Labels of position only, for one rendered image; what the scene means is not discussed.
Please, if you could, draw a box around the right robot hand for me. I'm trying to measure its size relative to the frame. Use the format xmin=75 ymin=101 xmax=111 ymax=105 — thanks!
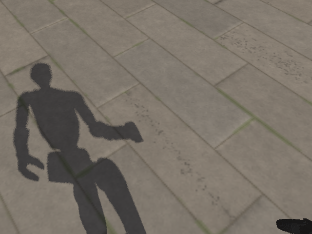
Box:
xmin=276 ymin=218 xmax=312 ymax=234

